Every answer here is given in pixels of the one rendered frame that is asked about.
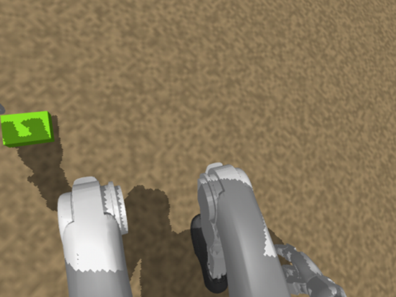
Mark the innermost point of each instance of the right robot arm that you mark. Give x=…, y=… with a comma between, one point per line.
x=322, y=286

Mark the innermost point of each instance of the right robot foot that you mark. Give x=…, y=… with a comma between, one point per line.
x=200, y=248

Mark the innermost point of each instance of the right robot hand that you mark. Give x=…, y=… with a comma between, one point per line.
x=302, y=270

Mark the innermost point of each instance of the small box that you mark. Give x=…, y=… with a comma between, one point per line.
x=27, y=129

